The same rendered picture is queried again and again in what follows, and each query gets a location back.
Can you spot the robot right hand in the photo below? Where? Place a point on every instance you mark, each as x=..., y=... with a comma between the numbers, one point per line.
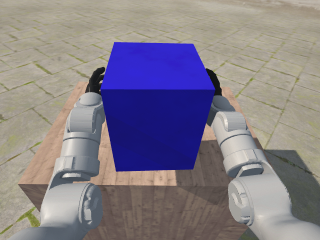
x=215, y=82

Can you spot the carton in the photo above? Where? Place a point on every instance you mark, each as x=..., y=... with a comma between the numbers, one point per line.
x=156, y=99

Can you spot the pedestal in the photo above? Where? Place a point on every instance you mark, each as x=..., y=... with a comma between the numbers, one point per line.
x=188, y=204

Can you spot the robot left hand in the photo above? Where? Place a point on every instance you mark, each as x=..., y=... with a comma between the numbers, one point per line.
x=94, y=85

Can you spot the left robot upper arm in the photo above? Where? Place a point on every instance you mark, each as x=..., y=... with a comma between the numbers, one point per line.
x=68, y=212

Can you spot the right robot forearm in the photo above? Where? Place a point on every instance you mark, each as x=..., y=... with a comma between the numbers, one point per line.
x=241, y=155

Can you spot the left robot forearm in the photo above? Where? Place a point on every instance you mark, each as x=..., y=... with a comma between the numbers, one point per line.
x=78, y=161

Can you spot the right robot upper arm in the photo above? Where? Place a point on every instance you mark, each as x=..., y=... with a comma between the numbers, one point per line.
x=262, y=203

